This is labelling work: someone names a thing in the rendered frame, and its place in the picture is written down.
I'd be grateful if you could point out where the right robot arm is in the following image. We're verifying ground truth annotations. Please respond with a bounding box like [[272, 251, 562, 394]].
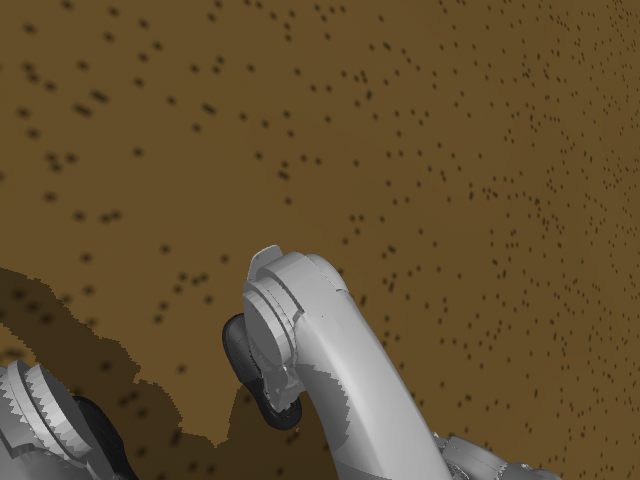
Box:
[[501, 462, 562, 480]]

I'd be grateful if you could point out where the right robot foot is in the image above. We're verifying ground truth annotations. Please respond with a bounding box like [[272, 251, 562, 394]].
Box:
[[222, 313, 302, 430]]

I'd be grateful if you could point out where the left robot foot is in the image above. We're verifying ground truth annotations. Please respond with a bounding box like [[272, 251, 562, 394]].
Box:
[[72, 396, 139, 480]]

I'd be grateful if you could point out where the right robot hand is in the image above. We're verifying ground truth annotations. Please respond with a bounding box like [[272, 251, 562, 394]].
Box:
[[430, 431, 510, 480]]

